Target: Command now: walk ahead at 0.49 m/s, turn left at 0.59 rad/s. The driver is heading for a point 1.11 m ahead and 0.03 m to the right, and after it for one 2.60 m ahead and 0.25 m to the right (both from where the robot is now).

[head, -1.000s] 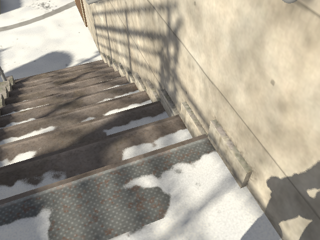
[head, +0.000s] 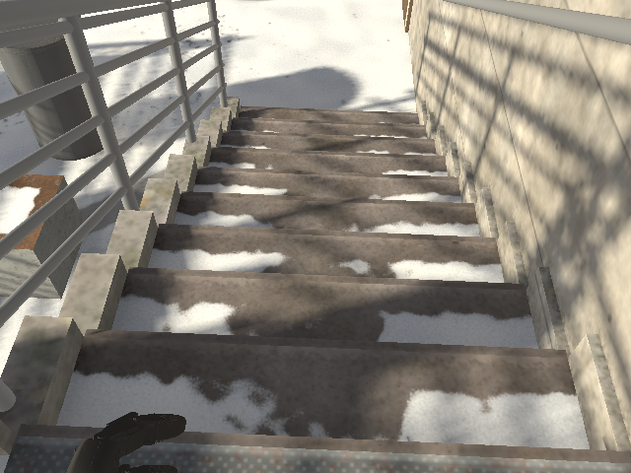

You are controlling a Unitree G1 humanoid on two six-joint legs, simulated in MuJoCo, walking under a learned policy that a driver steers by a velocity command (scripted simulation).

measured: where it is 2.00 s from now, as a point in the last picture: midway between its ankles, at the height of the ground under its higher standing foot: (275, 394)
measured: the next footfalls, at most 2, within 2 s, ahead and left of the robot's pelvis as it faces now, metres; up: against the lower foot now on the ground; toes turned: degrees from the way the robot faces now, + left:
right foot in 0.08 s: +0.22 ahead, -0.10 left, +0.00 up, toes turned +4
left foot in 0.60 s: +0.43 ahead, +0.10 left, +0.00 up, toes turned +10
